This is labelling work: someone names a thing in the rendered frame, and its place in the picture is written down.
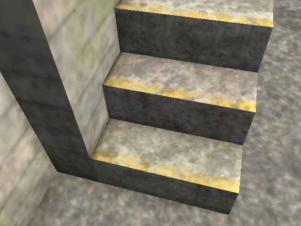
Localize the stairs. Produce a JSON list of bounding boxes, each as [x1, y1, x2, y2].
[[90, 0, 274, 215]]

